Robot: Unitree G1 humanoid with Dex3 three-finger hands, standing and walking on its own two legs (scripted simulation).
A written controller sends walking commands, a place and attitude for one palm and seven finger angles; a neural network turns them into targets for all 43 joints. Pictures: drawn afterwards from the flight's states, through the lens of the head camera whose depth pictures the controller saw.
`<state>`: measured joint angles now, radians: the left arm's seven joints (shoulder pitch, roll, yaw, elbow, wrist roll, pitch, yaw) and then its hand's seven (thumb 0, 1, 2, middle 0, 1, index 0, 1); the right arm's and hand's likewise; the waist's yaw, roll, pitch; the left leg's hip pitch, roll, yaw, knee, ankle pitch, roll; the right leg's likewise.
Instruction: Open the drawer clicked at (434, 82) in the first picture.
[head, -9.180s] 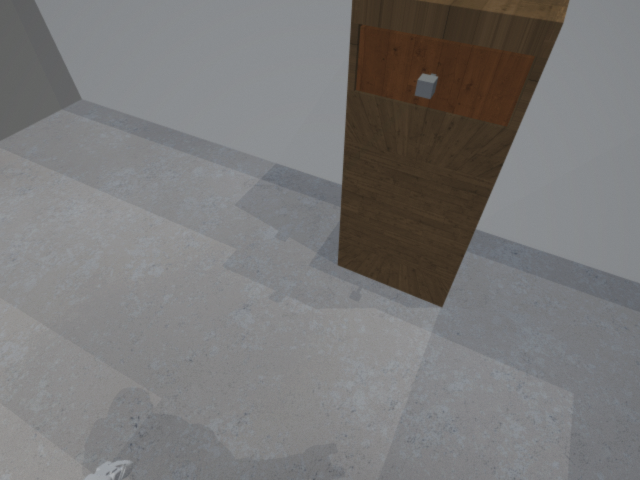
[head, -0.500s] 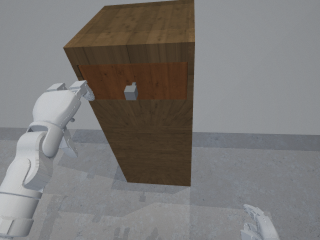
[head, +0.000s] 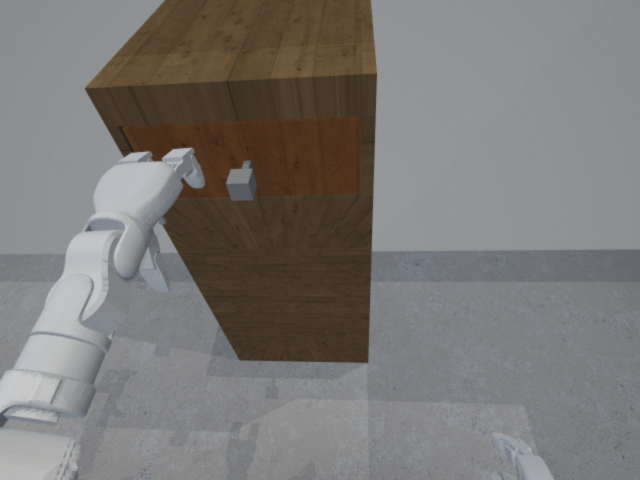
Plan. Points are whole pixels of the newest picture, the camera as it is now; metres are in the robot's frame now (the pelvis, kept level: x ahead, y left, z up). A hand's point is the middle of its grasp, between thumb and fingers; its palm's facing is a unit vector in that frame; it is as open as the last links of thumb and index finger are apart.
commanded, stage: move the hooked fingers above the handle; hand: left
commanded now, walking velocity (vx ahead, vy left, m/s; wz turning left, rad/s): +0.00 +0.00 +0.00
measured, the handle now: (244, 177) +0.55 +0.19 +0.06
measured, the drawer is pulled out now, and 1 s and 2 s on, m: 0.00 0.00 0.00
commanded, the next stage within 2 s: none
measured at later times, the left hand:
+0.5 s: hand (201, 197) +0.44 +0.20 +0.13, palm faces -0.04 -0.03 -1.00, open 13.8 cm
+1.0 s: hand (234, 175) +0.49 +0.17 +0.12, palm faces -0.07 -0.03 -1.00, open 13.8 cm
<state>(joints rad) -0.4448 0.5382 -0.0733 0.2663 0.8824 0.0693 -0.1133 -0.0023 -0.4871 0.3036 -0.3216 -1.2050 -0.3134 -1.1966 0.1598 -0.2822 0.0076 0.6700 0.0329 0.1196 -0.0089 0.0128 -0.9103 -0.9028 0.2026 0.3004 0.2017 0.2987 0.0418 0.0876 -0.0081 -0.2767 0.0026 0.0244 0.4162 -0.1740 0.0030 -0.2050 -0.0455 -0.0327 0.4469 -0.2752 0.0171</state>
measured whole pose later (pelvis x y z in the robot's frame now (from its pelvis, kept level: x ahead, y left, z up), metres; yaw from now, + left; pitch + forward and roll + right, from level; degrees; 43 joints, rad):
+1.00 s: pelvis +0.02 -0.01 -0.01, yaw -1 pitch +9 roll +0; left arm -0.87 0.51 -0.14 0.83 0.96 -0.04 -0.04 0.00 -0.49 0.30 -0.32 -1.20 -0.32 -1.20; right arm 0.30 -0.28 -0.05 0.72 0.04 0.14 -0.04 0.01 -0.91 -0.90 0.20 0.30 0.20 0.30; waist -0.07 0.05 -0.07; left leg -0.45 0.03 0.02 0.55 -0.25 -0.01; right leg -0.37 -0.02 -0.03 0.56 -0.34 0.00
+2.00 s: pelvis +0.00 -0.01 -0.01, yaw -4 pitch +11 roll +0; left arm -1.04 0.53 -0.05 1.10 1.07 0.05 0.06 0.00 -0.49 0.30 -0.39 -1.23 -0.37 -1.25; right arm 0.29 -0.26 0.01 0.68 0.06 0.13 -0.07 0.01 -0.91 -0.90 0.21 0.30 0.20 0.30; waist -0.13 0.06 -0.10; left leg -0.51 0.05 0.07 0.57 -0.25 0.00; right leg -0.46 -0.01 0.03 0.59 -0.32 0.01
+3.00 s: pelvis +0.02 +0.00 -0.02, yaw -2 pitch +11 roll +0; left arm -0.94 0.54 -0.07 0.97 1.02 0.02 0.00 0.00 -0.49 0.30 -0.33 -1.21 -0.32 -1.20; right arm 0.32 -0.26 -0.03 0.69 0.03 0.13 -0.03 0.01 -0.91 -0.90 0.21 0.30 0.21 0.30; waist -0.08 0.05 -0.11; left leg -0.52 0.04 0.04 0.61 -0.28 0.00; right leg -0.44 -0.01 -0.01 0.60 -0.35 0.01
